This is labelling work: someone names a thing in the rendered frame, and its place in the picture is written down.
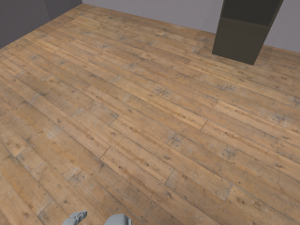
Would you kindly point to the robot left thigh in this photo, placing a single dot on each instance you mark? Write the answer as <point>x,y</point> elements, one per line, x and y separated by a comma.
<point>118,219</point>

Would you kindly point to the cupboard door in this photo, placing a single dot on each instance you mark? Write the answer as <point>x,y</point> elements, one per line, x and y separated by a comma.
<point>251,11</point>

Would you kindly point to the left robot hand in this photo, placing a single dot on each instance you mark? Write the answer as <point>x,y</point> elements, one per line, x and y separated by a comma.
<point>75,218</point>

